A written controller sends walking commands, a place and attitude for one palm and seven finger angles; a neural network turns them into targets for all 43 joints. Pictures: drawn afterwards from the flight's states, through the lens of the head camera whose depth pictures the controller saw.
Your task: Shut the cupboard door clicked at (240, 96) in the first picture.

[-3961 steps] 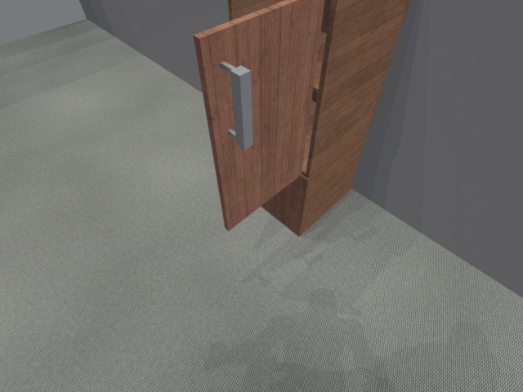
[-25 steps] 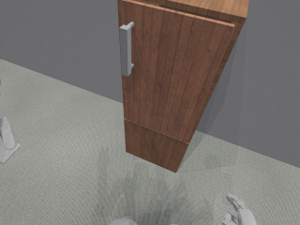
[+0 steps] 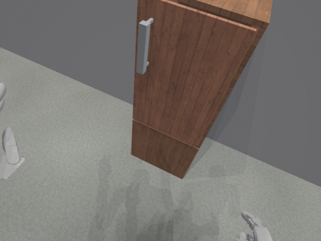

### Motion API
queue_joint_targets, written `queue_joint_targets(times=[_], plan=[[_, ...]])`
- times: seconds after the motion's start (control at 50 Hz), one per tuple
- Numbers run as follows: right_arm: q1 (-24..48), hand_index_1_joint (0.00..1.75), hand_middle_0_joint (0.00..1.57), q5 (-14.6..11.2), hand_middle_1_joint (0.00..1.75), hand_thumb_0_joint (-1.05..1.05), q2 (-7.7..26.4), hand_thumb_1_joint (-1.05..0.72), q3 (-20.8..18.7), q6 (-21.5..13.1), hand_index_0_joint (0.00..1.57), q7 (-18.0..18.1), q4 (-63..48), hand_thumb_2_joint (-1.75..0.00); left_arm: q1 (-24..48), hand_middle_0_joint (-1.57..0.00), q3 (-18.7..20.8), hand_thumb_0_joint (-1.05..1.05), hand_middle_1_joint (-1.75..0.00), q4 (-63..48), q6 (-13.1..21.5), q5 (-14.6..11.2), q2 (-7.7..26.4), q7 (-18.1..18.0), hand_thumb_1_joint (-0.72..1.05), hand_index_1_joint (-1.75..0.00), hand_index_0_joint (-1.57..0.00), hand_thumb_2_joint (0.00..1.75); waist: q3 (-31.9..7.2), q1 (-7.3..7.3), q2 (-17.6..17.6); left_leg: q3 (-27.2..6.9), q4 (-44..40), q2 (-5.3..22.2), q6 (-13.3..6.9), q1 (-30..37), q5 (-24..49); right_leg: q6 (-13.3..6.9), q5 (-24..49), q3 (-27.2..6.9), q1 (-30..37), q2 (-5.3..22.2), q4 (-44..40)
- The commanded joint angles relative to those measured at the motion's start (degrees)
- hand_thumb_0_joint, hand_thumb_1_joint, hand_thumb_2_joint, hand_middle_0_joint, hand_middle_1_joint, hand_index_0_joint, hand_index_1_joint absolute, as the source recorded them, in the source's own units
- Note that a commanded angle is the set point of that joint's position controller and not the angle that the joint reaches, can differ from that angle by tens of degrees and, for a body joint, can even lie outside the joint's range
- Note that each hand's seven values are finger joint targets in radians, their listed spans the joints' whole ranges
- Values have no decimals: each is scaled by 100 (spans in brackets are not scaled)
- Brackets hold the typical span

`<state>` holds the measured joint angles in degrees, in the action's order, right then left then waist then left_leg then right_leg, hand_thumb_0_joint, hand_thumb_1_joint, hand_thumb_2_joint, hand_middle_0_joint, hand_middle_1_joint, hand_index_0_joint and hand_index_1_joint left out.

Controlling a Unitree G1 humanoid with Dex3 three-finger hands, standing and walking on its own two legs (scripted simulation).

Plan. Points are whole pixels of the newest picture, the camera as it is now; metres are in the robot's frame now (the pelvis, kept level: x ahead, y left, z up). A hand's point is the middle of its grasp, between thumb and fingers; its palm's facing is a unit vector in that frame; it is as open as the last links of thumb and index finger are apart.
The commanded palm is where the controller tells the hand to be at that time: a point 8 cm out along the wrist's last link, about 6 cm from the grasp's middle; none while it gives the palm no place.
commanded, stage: step back with the hand held close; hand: left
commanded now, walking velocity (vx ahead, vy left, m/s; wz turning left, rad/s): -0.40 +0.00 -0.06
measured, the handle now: (145, 47) +0.69 +0.09 +0.12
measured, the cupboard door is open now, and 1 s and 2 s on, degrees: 0 0 0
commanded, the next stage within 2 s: stop stepping back and stand still in 0.22 s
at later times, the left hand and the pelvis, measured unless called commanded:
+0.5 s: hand out of the picture +0.12 +0.25 +0.18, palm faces +0.23 -0.82 -0.52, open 7.4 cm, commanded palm +0.07 +0.30 +0.19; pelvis -0.11 +0.02 +0.01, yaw -7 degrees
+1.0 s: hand out of the picture +0.01 +0.31 +0.19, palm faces +0.44 -0.78 -0.45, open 7.4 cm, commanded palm -0.03 +0.34 +0.19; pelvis -0.18 +0.05 +0.02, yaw -2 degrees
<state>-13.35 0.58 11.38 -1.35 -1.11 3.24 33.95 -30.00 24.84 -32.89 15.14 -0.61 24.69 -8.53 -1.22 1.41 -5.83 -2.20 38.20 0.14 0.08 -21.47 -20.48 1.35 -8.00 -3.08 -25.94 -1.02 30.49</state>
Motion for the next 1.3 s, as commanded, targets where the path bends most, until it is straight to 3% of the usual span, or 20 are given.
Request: queue_joint_targets(times=[0.0, 0.08, 0.22, 0.26, 0.32, 0.38, 0.46, 0.52, 0.54, 0.6, 0.72, 0.76, 0.8, 0.82, 1.04, 1.08, 1.1, 1.12, 1.14, 1.28], plan=[[432, 30, 20, 30, 30, 0, 752, -90, -378, -439, 20, 205, -778, -90, 255, -20, 1067, 0, -30, -1513, 416, -75, 1279, -154, 90, -30, -20, 90, -1099, -92, 2177, -1040, -1578, 1495, -563, -228, 3406, 9, 315, 6, 1537, -172, 1361], [421, 30, 20, 143, 30, 0, 769, -90, -386, -702, 20, 88, -727, -90, -111, -20, 1087, 0, -30, -1603, 327, -249, 1064, 42, 90, -30, -20, 90, -985, -167, 1964, -959, -1543, 1802, -821, -37, 3994, 18, -1450, 91, 1117, -257, 1776], [483, 30, 20, 91, 30, 0, 853, -90, -292, -719, 20, -49, -412, -90, 69, -20, 464, 0, -30, -1044, 186, -200, 785, 142, 90, -30, -20, 90, -850, -66, 1651, -542, -1127, 1349, -287, 1383, 4979, 35, 290, 428, 1131, -249, -611], [443, 30, 20, 78, 30, 0, 849, -90, -313, -573, 20, -60, -474, -90, -21, -20, 703, 0, -30, -1017, 194, -143, 1040, 129, 90, -30, -20, 90, -1301, -76, 1326, -244, -910, 1121, -168, 977, 4400, -46, 2268, 178, 1913, 30, -550], [492, 30, 20, -106, 30, 0, 564, -90, -229, -324, 20, 5, -876, -90, -422, -20, 925, 0, -30, -885, 133, -290, 1223, 47, 90, -30, -20, 90, -1715, -99, -163, 393, 12, 280, 142, -94, 894, -171, 4525, -805, 2426, 1268, -455], [536, 30, 20, -174, 30, 0, 457, -90, -144, -212, 20, 48, -1016, -90, -1042, -20, 1282, 0, -30, -947, -18, -355, 1440, -58, 90, -30, -20, 90, -1624, -261, -296, -237, 1207, 80, 51, -902, -784, -840, 2951, -1259, 2414, 1877, -652], [460, 30, 20, -84, 30, 0, 640, -90, -21, -267, 20, 217, -863, -90, -370, -20, 1048, 0, -30, -1098, -139, -328, 1240, -200, 90, -30, -20, 90, -729, 32, 679, 99, -1077, 1, 14, 564, 549, -542, -399, -474, 957, 828, -796], [395, 30, 20, -136, 30, 0, 834, -90, -71, -508, 20, 315, -853, -90, -13, -20, 617, 0, -30, -777, -97, -245, 924, -220, 90, -30, -20, 90, -110, -63, 1446, -883, -2262, 737, -341, -88, -424, -65, -1111, -72, 1295, -27, -517], [320, 30, 20, -195, 30, 0, 865, -90, -117, -580, 20, 316, -822, -90, -18, -20, 556, 0, -30, -456, -75, -219, 869, -211, 90, -30, -20, 90, -65, -42, 1072, -863, -2302, 706, -341, -350, -1363, -7, -1500, -112, 1444, -39, -718], [420, 30, 20, -124, 30, 0, 898, -90, -76, -665, 20, 343, -733, -90, 713, -20, 241, 0, -30, -79, -136, 71, 584, -153, 90, -30, -20, 90, 652, -18, 1992, -1359, -3285, 1074, -573, -2147, -3282, 55, -1069, 300, 2382, -343, 615], [424, 30, 20, 22, 30, 0, 726, -90, -89, -887, 20, 203, -630, -90, 702, -20, 255, 0, -30, -932, -73, 29, 894, -151, 90, -30, -20, 90, 8, -106, 1637, -765, -2363, 724, -413, -454, -1751, -277, -1471, 437, 1919, -201, -503], [361, 30, 20, 87, 30, 0, 691, -90, -127, -827, 20, 139, -580, -90, 81, -20, 730, 0, -30, -995, -17, -6, 1259, -169, 90, -30, -20, 90, -370, -126, 1088, -203, -1085, 295, -249, -300, -911, -683, -1857, -587, 1836, 401, -1176], [379, 30, 20, 39, 30, 0, 691, -90, -206, -632, 20, 60, -563, -90, -35, -20, 703, 0, -30, -803, -3, -95, 1057, -159, 90, -30, -20, 90, -319, -221, -468, 211, 1359, -160, -38, -1456, -434, -1356, -3343, -3009, 1781, 1767, -2223], [274, 30, 20, 8, 30, 0, 766, -90, -284, -603, 20, 47, -534, -90, 91, -20, 670, 0, -30, -676, 50, -96, 962, -167, 90, -30, -20, 90, -102, -129, -314, 24, 2119, -79, 16, -1769, -386, -1416, -3263, -3039, 1604, 1944, -2320], [415, 30, 20, 4, 30, 0, 645, -90, -129, -734, 20, 291, -487, -90, 902, -20, 165, 0, -30, 160, -23, -51, 706, -217, 90, -30, -20, 90, 26, -155, -143, 853, -839, -22, -197, 901, 190, -910, -2683, -794, 478, 936, -1457], [316, 30, 20, -39, 30, 0, 807, -90, -200, -776, 20, 310, -556, -90, 774, -20, 161, 0, -30, -334, -13, -133, 674, -200, 90, -30, -20, 90, -272, -59, 760, 45, -1730, 469, -365, 1808, -34, -503, -2016, -363, 157, 451, -174], [365, 30, 20, -57, 30, 0, 954, -90, -210, -747, 20, 297, -652, -90, 800, -20, 276, 0, -30, -670, 33, -138, 757, -227, 90, -30, -20, 90, -321, -44, 1730, -1340, -2018, 1364, -670, 2069, 145, -206, -1694, 193, -314, -32, 791], [409, 30, 20, -70, 30, 0, 823, -90, -159, -773, 20, 256, -723, -90, 935, -20, 397, 0, -30, -875, 78, -118, 904, -245, 90, -30, -20, 90, -209, -71, 1606, -1891, -2251, 1843, -926, 1931, 849, -91, -1869, 422, -507, -104, 1332], [433, 30, 20, -60, 30, 0, 765, -90, -166, -820, 20, 229, -612, -90, 842, -20, 582, 0, -30, -703, 86, -119, 1058, -214, 90, -30, -20, 90, -182, -107, 1142, -1574, -2282, 1832, -931, 1791, 1307, -58, -1812, 349, -435, -55, 1581], [447, 30, 20, -47, 30, 0, 685, -90, -65, -949, 20, -20, -592, -90, 355, -20, 601, 0, -30, -1165, -59, -122, 1008, -151, 90, -30, -20, 90, -175, -156, 2009, 51, -1601, 1296, -417, 593, 2112, -55, -495, 718, 1497, -88, -135]])
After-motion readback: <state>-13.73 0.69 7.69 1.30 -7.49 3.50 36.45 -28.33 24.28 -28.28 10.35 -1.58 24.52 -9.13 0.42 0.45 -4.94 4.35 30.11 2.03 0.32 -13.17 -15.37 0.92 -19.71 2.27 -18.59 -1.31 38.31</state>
